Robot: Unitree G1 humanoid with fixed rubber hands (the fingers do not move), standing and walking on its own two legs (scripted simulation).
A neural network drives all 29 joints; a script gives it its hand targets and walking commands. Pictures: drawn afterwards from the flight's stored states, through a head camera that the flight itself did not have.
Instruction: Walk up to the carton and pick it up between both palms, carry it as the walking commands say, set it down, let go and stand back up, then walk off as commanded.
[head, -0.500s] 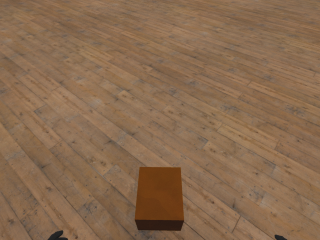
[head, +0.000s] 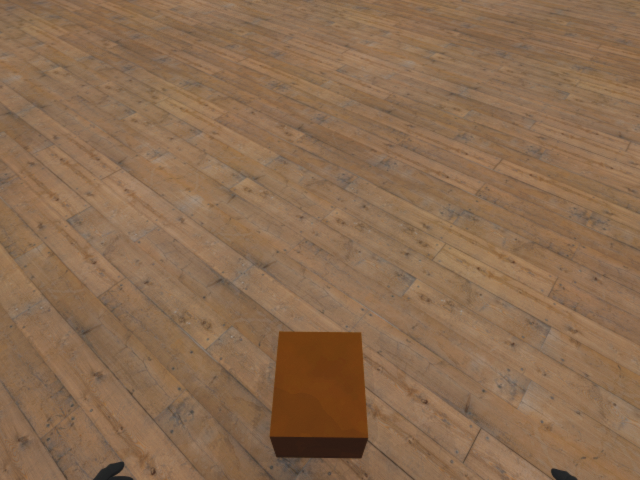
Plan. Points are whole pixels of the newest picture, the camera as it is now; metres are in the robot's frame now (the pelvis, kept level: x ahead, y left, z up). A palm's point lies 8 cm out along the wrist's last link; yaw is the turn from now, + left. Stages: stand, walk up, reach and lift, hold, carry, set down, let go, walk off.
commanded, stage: walk off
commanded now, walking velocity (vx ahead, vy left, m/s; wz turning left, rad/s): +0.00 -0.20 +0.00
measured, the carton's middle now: (319, 393) +0.47 +0.03 -0.68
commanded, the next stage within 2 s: stand in 0.88 s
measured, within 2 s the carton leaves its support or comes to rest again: neither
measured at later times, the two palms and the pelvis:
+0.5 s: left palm out of the picture +0.02 +0.18 -0.13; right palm out of the picture +0.03 -0.42 -0.14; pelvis -0.01 -0.11 -0.01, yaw +1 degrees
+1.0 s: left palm out of the picture +0.02 +0.06 -0.15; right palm out of the picture +0.00 -0.48 -0.12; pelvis -0.02 -0.20 +0.00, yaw +1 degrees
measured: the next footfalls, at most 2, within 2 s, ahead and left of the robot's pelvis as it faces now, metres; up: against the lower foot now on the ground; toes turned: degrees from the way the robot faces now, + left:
right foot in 0.40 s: +0.03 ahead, -0.22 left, +0.00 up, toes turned -3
left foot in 0.74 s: +0.00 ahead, -0.06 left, +0.00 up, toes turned +9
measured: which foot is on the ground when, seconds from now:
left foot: down 0.00-0.40, up 0.42-0.72, down 0.74-1.00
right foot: down 0.00-0.16, up 0.18-0.38, down 0.40-0.74, up 0.76-1.00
